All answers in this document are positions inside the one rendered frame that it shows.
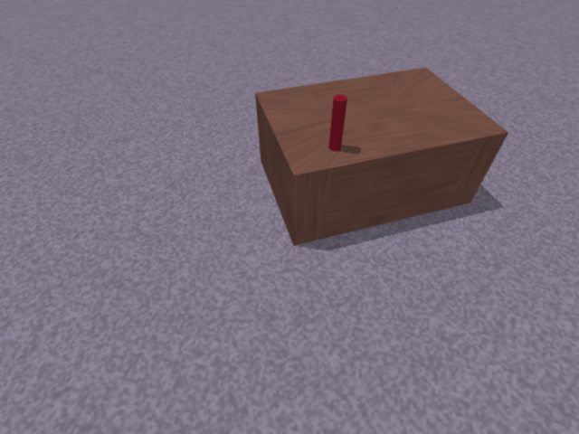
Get can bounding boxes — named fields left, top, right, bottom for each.
left=329, top=95, right=347, bottom=151

